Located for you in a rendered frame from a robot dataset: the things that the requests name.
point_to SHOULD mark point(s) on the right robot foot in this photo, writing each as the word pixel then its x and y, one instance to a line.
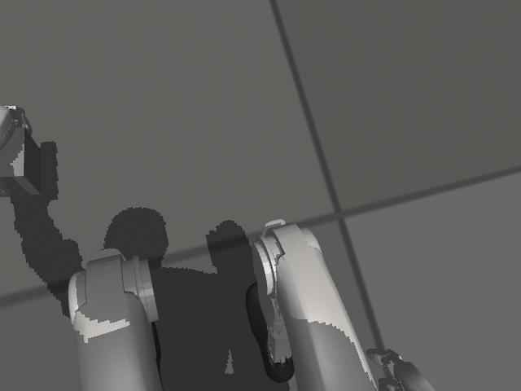
pixel 278 372

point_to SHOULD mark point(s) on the cube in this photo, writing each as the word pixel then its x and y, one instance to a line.
pixel 20 164

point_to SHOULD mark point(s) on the left robot hand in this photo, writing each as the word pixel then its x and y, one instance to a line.
pixel 10 118

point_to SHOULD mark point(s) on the right robot hand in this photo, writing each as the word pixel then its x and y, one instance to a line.
pixel 408 377

